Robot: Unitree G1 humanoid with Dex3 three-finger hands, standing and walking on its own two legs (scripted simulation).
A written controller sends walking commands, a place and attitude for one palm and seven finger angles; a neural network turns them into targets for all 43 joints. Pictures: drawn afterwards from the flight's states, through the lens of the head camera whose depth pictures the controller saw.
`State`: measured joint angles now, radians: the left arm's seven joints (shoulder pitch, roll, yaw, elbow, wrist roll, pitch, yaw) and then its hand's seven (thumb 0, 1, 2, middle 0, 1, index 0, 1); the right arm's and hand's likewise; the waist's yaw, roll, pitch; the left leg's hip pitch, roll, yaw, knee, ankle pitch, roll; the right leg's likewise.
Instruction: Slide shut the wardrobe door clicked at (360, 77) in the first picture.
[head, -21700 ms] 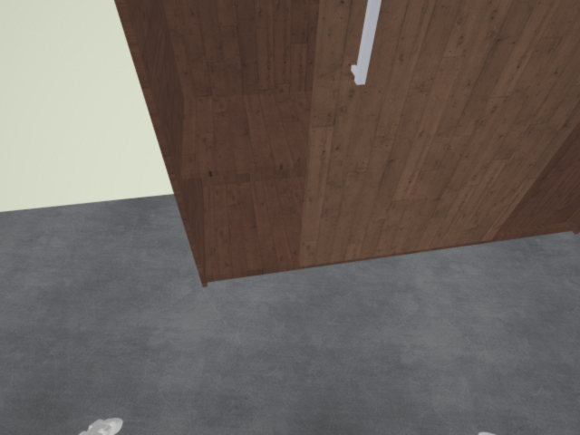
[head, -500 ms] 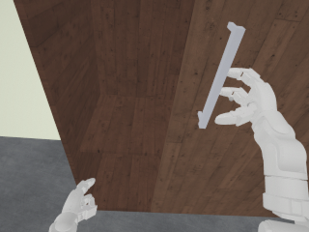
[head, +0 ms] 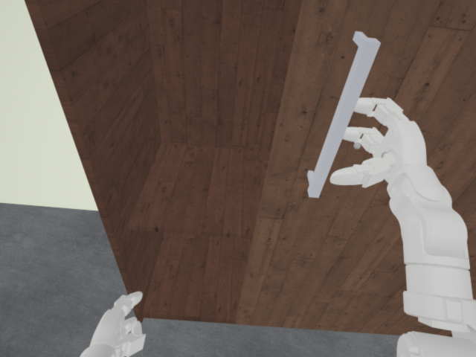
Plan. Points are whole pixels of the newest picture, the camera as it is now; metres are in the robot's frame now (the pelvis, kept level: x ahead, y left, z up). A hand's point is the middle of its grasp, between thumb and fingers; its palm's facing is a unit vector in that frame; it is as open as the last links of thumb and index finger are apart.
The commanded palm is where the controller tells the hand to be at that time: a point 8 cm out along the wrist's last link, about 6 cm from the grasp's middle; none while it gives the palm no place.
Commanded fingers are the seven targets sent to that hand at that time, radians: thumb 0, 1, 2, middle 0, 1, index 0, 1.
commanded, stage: move the hooked fingers beside the handle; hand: right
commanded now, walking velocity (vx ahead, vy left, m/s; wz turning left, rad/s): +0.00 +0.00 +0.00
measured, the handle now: (333, 125) +0.43 -0.13 +0.23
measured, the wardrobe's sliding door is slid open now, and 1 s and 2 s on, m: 0.37 0.37 0.37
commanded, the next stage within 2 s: none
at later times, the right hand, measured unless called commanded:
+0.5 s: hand (375, 144) +0.35 -0.17 +0.25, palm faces +0.05 +1.00 -0.04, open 14.0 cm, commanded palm +0.33 -0.22 +0.24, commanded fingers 0.00 0.50 -0.30 0.30 1.20 0.30 1.20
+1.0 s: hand (375, 142) +0.38 -0.18 +0.24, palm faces +0.04 +1.00 -0.04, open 14.0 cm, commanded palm +0.35 -0.23 +0.24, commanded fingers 0.00 0.50 -0.30 0.30 1.20 0.30 1.20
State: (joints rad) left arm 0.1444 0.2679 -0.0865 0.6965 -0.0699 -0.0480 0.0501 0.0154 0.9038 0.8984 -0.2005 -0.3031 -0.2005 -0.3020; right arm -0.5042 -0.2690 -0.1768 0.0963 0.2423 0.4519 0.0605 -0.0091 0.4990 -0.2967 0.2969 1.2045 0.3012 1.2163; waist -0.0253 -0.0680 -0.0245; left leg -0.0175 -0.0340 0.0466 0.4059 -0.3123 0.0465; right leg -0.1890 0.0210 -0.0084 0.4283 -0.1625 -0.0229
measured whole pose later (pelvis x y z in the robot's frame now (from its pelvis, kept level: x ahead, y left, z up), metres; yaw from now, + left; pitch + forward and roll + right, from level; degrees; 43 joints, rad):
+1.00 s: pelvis +0.01 +0.00 +0.00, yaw +0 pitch -3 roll +0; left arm 0.18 0.28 -0.08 0.69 -0.08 -0.05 0.06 0.01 0.90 0.90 -0.20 -0.30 -0.20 -0.30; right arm -0.55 -0.38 -0.26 0.27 0.25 0.40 0.15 -0.01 0.50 -0.30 0.30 1.20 0.30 1.20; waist -0.01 -0.07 -0.04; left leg -0.03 -0.04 0.04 0.40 -0.31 0.05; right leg -0.21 0.02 -0.01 0.43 -0.17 -0.02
